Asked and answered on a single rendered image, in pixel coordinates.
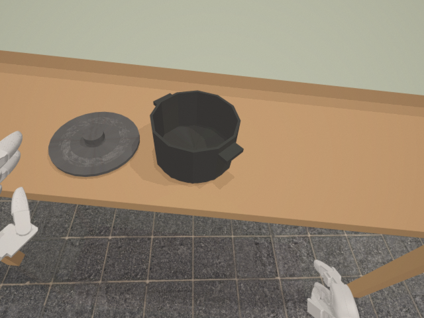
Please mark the knob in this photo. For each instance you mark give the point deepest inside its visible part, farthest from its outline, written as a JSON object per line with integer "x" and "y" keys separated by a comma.
{"x": 93, "y": 135}

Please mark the pot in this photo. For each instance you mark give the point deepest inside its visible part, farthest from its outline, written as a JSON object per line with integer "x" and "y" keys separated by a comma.
{"x": 195, "y": 135}

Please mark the table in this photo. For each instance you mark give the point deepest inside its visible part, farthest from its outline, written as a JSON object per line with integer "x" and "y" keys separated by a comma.
{"x": 314, "y": 155}

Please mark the robot right hand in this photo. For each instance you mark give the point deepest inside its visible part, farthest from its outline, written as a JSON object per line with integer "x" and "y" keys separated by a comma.
{"x": 338, "y": 302}

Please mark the robot left hand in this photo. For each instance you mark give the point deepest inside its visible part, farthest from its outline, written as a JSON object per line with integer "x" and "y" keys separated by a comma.
{"x": 14, "y": 237}

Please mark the lid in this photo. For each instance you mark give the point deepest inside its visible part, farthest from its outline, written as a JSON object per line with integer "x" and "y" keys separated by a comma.
{"x": 71, "y": 154}

